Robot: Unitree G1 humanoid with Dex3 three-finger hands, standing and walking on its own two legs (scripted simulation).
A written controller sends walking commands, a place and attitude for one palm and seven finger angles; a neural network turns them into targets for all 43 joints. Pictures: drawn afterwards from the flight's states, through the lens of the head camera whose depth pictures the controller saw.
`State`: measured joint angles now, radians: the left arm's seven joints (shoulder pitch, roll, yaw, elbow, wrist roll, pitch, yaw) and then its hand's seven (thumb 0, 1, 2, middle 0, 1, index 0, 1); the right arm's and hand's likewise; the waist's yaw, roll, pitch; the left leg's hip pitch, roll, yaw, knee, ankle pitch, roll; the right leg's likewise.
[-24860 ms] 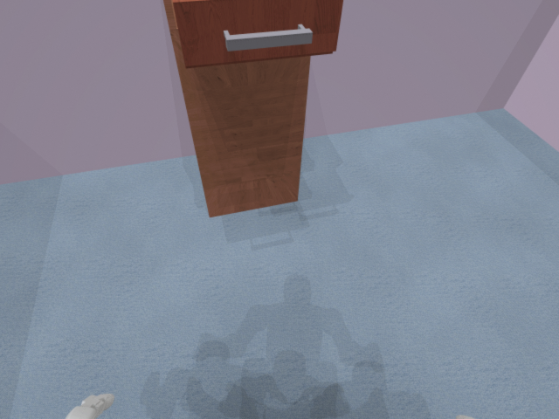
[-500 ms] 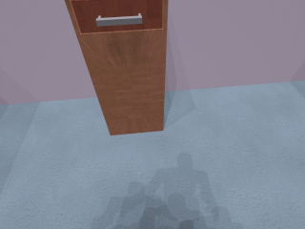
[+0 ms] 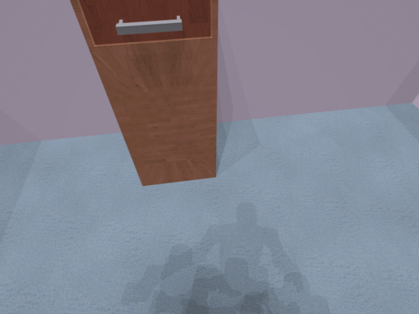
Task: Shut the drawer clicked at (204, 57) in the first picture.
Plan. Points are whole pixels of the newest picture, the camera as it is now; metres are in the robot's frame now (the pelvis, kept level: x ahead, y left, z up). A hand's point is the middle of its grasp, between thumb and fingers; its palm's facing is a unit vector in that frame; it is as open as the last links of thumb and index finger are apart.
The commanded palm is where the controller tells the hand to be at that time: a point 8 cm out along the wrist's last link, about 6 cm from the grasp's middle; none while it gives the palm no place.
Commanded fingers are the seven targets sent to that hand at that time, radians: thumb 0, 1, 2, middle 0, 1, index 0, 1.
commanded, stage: look to check the result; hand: left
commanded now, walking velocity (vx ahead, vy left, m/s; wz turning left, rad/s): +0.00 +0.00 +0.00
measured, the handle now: (150, 23) +0.88 +0.22 +0.14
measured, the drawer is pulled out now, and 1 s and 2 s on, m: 0.00 0.00 0.00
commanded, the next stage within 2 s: stand and wait in 0.36 s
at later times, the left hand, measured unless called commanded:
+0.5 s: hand out of the picture +0.10 +0.23 -0.15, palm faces -0.03 -0.94 -0.35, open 7.3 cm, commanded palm none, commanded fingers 0.00 0.90 0.90 -0.20 -0.30 -0.20 -0.30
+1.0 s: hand out of the picture +0.10 +0.22 -0.15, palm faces -0.05 -0.94 -0.35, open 7.3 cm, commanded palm none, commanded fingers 0.00 0.90 0.90 -0.20 -0.30 -0.20 -0.30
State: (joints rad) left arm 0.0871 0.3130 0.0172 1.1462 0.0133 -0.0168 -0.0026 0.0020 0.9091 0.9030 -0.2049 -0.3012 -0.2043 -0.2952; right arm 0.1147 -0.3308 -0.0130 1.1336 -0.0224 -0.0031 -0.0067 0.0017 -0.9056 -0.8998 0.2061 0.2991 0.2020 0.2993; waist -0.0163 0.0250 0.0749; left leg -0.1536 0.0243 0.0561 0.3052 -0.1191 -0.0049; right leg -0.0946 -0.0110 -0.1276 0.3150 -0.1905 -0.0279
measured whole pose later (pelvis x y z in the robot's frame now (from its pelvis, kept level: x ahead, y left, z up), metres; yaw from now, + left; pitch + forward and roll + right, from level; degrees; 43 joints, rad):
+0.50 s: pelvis +0.02 -0.01 +0.00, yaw -1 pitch -2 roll +0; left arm 0.10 0.31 0.01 1.15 0.01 -0.02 0.00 0.00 0.91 0.90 -0.21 -0.30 -0.20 -0.30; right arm 0.09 -0.33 -0.01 1.13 -0.02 0.00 -0.01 0.00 -0.90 -0.90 0.21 0.30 0.20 0.30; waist -0.01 0.03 0.06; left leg -0.11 0.04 0.06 0.28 -0.13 -0.03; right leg -0.05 0.01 -0.12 0.28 -0.20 -0.04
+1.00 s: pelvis +0.02 -0.02 +0.00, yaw -2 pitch -2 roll +0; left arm 0.11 0.32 0.01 1.15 0.01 -0.02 0.01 0.00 0.91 0.90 -0.21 -0.30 -0.20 -0.30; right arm 0.12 -0.33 -0.01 1.14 -0.02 0.00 -0.01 0.00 -0.91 -0.90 0.21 0.30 0.20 0.30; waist -0.02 0.02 0.06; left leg -0.10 0.06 0.08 0.28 -0.14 -0.04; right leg -0.04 0.03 -0.10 0.26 -0.19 -0.05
